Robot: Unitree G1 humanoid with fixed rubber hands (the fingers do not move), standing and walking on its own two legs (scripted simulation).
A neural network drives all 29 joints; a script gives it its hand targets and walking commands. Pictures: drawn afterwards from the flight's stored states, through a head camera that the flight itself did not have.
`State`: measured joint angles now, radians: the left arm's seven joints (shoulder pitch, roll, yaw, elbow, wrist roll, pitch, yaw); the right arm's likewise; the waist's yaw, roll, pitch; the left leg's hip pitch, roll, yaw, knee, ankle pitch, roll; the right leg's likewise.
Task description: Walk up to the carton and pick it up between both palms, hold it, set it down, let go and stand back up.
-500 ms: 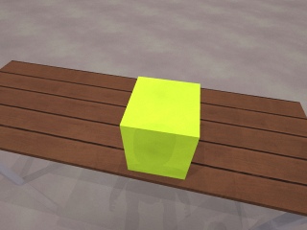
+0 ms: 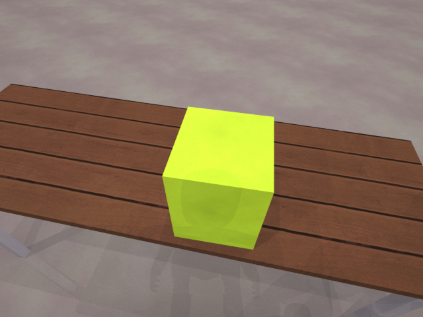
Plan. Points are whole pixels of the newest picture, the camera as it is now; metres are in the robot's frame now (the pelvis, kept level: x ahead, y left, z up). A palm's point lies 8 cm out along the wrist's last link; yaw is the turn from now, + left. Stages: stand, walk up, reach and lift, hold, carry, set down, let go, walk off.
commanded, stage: stand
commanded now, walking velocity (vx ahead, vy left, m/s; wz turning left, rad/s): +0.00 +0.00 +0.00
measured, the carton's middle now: (221, 180) +0.43 +0.00 -0.01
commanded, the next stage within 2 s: none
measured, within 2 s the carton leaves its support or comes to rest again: neither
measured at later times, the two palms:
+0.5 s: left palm out of the picture +0.00 +0.23 -0.14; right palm out of the picture -0.01 -0.23 -0.14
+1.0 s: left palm out of the picture -0.02 +0.23 -0.14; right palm out of the picture -0.03 -0.23 -0.14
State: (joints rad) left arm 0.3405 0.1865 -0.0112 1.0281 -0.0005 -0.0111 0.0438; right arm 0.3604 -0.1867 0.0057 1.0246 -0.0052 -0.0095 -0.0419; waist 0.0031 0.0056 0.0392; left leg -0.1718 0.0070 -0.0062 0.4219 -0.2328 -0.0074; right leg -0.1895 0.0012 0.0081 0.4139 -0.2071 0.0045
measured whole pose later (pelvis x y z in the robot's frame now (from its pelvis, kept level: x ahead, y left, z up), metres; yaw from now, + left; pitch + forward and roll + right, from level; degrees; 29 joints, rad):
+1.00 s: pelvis +0.00 +0.00 +0.00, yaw -1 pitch -1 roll +0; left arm 0.34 0.17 -0.01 1.07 0.00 -0.01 0.05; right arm 0.36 -0.18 0.00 1.07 0.00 -0.01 -0.05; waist 0.00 0.00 0.04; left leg -0.16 0.01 0.01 0.41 -0.24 -0.01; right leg -0.18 0.00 0.02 0.41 -0.21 0.01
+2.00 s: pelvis +0.00 +0.00 +0.00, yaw -2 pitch -1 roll +0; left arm 0.34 0.16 -0.01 1.08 0.00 -0.01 0.05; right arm 0.36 -0.17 0.00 1.06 0.00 -0.01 -0.05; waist 0.00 0.00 0.04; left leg -0.15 0.02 0.02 0.41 -0.24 -0.01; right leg -0.18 0.00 0.04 0.41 -0.21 0.01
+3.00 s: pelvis +0.01 +0.00 +0.00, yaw -2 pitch -1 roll +0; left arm 0.33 0.17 -0.02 1.07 0.00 -0.02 0.05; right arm 0.35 -0.18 0.01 1.06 0.00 -0.01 -0.05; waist 0.00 0.00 0.04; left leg -0.15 0.02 0.03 0.41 -0.24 -0.01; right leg -0.19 0.00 0.04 0.41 -0.21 0.01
